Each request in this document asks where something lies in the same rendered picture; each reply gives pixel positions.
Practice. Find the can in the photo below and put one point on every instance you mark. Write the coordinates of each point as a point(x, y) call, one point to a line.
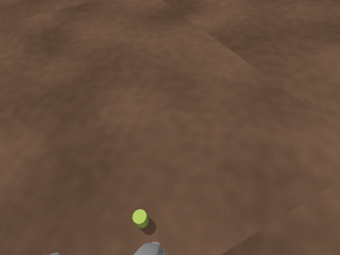
point(140, 218)

